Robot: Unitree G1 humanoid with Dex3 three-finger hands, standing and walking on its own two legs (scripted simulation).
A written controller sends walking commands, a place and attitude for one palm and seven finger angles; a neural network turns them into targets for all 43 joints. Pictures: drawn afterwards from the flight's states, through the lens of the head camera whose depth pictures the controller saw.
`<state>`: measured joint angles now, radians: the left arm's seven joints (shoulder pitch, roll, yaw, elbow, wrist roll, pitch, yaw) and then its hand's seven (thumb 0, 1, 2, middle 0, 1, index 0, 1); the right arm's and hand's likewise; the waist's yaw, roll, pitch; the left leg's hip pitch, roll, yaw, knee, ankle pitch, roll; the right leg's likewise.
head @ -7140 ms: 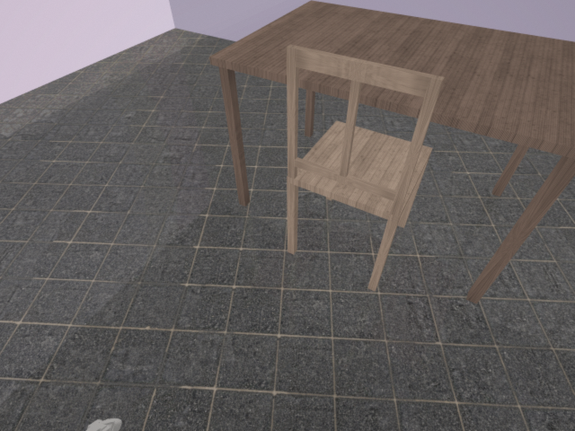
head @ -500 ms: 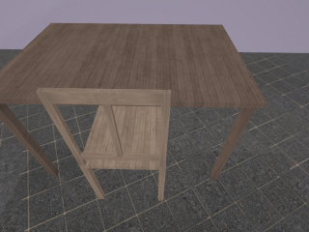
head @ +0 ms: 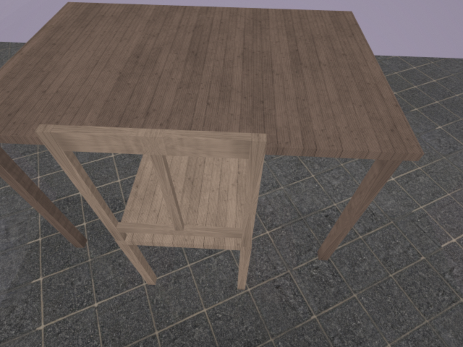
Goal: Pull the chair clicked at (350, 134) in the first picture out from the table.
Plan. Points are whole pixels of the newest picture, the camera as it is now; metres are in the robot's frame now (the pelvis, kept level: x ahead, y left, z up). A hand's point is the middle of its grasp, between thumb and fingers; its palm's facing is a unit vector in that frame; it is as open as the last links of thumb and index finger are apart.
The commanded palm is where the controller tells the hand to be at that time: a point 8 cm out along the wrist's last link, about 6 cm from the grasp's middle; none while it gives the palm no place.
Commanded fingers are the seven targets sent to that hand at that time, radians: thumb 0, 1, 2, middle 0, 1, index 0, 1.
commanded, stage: come to a stop and stand still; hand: left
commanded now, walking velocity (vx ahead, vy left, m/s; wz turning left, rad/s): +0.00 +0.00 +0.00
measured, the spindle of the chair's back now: (170, 196) +0.43 +0.18 -0.08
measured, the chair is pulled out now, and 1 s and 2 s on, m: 0.00 0.00 0.00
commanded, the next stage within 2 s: look again from close up in 1.66 s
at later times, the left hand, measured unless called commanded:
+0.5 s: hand out of the picture -0.02 +0.23 -0.17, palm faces +0.00 -0.98 -0.22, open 7.3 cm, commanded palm none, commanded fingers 0.00 0.90 0.90 -0.20 -0.30 -0.20 -0.30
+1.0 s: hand out of the picture -0.03 +0.20 -0.17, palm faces +0.02 -0.98 -0.19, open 7.3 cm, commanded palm none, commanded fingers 0.00 0.90 0.90 -0.20 -0.30 -0.20 -0.30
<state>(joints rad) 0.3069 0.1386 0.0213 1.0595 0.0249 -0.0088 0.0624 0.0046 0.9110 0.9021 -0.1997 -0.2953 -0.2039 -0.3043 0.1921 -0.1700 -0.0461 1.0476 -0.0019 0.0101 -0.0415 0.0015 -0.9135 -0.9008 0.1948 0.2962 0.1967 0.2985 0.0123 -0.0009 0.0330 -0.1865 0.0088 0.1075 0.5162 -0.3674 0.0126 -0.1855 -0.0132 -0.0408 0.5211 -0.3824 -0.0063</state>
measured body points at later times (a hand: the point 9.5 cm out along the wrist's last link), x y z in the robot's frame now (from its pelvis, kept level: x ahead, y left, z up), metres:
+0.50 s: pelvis -0.05 +0.06 +0.00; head -0.04 +0.05 +0.45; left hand -0.02 +0.29 -0.15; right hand -0.02 -0.18 -0.16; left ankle -0.05 +0.10 -0.73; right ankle -0.02 -0.09 -0.73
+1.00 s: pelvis -0.02 +0.04 +0.01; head -0.01 +0.03 +0.46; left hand -0.03 +0.25 -0.15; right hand -0.02 -0.17 -0.16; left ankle -0.05 +0.10 -0.73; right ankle -0.02 -0.09 -0.73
